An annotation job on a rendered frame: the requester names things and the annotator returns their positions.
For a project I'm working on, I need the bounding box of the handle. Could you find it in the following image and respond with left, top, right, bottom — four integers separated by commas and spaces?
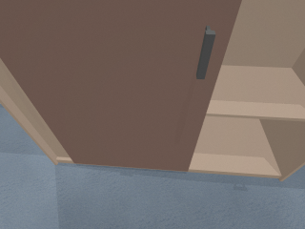
196, 26, 216, 80

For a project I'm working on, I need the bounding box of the wardrobe door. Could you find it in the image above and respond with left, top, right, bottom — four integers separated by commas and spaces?
0, 0, 242, 172
0, 58, 70, 157

